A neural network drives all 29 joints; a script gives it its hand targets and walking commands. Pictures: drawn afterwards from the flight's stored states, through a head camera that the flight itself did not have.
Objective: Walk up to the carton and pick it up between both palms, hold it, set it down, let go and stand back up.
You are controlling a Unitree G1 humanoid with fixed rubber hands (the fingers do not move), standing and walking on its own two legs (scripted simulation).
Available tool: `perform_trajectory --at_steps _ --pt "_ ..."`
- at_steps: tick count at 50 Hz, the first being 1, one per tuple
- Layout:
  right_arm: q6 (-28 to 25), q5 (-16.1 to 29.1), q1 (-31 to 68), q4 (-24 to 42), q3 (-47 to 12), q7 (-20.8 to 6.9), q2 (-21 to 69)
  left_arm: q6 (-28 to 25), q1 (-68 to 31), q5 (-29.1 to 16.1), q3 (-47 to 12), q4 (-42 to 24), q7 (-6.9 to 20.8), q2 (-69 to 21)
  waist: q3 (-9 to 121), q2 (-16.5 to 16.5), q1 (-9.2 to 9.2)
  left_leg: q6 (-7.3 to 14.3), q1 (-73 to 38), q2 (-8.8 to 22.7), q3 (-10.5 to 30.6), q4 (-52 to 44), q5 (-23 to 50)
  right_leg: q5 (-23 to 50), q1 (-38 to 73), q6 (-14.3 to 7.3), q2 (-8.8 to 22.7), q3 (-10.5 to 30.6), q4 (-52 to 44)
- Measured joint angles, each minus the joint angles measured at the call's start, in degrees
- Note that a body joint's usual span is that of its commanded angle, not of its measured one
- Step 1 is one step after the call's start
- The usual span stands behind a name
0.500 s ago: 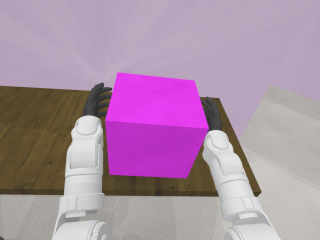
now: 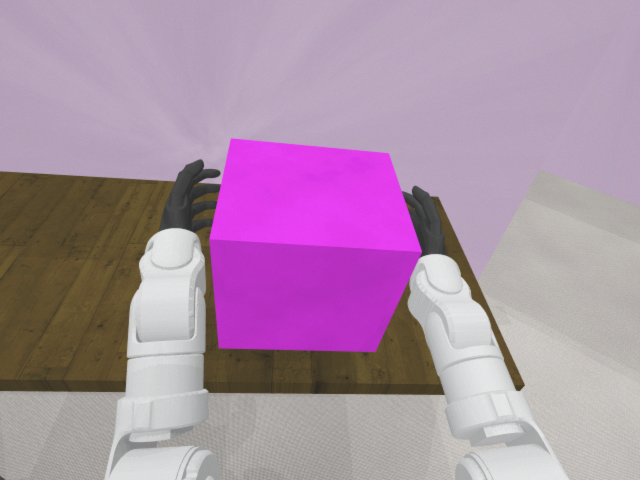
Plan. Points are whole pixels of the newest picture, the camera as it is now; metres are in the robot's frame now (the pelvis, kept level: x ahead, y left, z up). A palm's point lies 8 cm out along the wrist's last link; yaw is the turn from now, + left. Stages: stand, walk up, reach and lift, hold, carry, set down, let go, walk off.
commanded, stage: hold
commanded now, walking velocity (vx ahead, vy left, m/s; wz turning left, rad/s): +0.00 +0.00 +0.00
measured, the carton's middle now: (305, 248) +0.38 +0.00 +0.14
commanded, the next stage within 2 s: none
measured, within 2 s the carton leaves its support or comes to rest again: neither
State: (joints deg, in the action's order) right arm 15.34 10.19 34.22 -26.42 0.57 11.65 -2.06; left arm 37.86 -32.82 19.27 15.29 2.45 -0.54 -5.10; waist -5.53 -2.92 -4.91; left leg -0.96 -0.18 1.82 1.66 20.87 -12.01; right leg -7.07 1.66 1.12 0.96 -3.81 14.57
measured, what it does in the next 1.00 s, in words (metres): stands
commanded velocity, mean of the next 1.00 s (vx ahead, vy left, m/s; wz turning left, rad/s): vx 0.00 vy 0.00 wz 0.00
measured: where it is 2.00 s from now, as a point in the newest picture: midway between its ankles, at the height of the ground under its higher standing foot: outside the picture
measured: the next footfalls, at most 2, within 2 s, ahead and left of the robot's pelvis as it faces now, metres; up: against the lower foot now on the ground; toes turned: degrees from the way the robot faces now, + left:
none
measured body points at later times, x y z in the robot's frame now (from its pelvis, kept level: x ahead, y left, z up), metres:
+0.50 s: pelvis -0.01 -0.01 +0.00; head -0.05 +0.02 +0.45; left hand +0.37 +0.15 +0.21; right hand +0.37 -0.14 +0.18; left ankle +0.01 +0.13 -0.75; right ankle +0.02 -0.13 -0.75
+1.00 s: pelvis -0.01 -0.01 +0.00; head -0.04 +0.02 +0.45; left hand +0.37 +0.15 +0.20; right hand +0.38 -0.14 +0.18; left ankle +0.01 +0.13 -0.75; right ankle +0.02 -0.13 -0.75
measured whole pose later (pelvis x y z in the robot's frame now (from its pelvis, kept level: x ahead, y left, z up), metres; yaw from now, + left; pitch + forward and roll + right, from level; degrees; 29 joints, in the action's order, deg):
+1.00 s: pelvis -0.01 -0.01 +0.00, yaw +1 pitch -10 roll -1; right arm 18.1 10.2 39.1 -29.7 1.5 12.2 -1.4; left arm 40.2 -36.3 20.4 18.2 4.6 1.0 -4.1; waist -4.7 -3.1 -4.7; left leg -1.3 -0.3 1.8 2.4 20.8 -11.4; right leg -7.3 1.8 0.7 0.8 -4.1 15.3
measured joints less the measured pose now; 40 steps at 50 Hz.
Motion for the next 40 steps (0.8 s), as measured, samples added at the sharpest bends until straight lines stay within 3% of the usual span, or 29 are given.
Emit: perform_trajectory --at_steps 31,40 --pt "2.8 -1.3 6.5 -5.8 2.9 0.1 1.3 1.8 -6.2 1.3 4.1 5.9 1.7 1.3 1.7 -0.1 0.75 -0.3 0.4 -0.2 0.5 -0.7 1.6 0.4 -1.0 -0.5 0.1 -0.2 1.1" --pt "2.5 -0.6 6.3 -5.5 1.8 0.3 0.7 2.0 -5.5 1.4 3.6 4.7 1.6 1.3 1.3 -0.2 0.48 -0.3 0.4 -0.1 0.7 -0.4 1.2 0.3 -0.6 -0.4 -0.1 -0.2 0.9"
